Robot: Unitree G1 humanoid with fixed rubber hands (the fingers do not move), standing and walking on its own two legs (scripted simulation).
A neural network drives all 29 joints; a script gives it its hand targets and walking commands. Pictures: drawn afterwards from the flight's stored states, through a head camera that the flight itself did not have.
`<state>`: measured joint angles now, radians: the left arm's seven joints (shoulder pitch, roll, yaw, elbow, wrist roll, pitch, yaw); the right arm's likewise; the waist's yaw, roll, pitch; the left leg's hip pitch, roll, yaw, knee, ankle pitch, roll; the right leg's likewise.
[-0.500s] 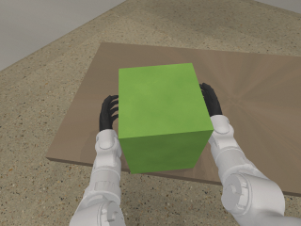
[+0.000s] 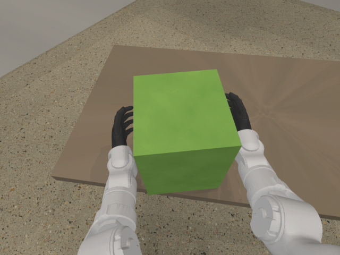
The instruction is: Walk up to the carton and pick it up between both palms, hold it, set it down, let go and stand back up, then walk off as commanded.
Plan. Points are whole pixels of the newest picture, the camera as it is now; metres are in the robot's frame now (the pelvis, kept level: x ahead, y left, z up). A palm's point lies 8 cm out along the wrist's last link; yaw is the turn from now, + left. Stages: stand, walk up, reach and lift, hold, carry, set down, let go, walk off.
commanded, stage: reach and lift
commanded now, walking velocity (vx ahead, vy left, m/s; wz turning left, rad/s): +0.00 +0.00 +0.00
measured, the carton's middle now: (179, 137) +0.41 +0.05 +0.00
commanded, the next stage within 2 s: none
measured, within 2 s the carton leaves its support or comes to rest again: leaves its support in 0.98 s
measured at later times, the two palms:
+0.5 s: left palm (119, 144) +0.35 +0.19 +0.03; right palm (240, 126) +0.42 -0.10 +0.05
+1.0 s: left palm (116, 146) +0.35 +0.19 +0.03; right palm (238, 127) +0.42 -0.09 +0.05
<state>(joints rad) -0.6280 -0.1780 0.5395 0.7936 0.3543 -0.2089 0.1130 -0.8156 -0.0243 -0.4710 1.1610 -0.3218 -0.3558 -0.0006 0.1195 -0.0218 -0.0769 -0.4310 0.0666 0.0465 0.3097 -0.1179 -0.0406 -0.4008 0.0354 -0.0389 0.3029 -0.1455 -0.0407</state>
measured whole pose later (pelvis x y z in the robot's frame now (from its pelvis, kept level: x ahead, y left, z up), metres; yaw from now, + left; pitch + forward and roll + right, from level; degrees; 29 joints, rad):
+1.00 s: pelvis -0.01 +0.00 -0.01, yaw +1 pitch +18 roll -1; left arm -0.60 -0.06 0.34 0.94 0.14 -0.27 0.18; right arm -0.81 -0.07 -0.15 1.24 -0.10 -0.38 -0.12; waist 0.09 -0.01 -0.22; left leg -0.57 0.08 0.02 0.39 -0.13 -0.04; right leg -0.50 0.04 -0.08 0.32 -0.13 -0.04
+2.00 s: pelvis -0.04 +0.03 +0.00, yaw +4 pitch -4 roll -1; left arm -0.67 -0.02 0.28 0.43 0.22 0.47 0.08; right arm -0.74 -0.02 -0.13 0.82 0.11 0.17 -0.16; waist -0.04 -0.07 -0.02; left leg -0.16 0.02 -0.01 0.37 -0.14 0.00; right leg -0.08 -0.01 -0.08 0.30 -0.15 0.00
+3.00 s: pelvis -0.03 +0.02 +0.00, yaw +4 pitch -6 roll -1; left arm -0.67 0.01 0.25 0.22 0.25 0.66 0.01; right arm -0.68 -0.03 -0.02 0.57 0.21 0.32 -0.25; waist -0.08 -0.07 0.01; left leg -0.12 0.02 -0.03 0.38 -0.16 0.00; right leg -0.02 0.00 -0.08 0.30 -0.17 0.00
